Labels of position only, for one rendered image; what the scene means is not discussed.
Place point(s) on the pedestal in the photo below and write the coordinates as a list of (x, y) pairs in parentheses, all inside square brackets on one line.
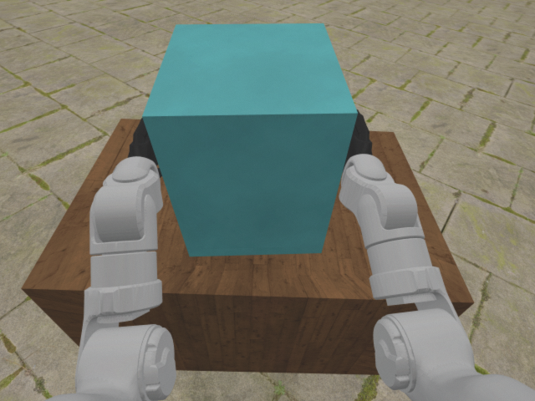
[(284, 313)]

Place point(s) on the robot right forearm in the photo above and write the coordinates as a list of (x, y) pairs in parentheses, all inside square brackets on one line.
[(398, 256)]

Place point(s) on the left robot upper arm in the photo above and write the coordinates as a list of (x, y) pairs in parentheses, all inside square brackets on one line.
[(134, 363)]

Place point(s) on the carton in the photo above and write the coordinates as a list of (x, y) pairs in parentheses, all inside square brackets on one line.
[(251, 126)]

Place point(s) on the left robot hand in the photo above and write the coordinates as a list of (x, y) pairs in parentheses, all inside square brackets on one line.
[(141, 145)]

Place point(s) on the right robot upper arm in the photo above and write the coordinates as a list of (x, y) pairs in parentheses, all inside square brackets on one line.
[(425, 354)]

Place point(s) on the robot left forearm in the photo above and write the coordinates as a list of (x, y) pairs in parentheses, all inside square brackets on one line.
[(123, 229)]

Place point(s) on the right robot hand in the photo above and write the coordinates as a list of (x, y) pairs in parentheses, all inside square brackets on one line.
[(360, 143)]

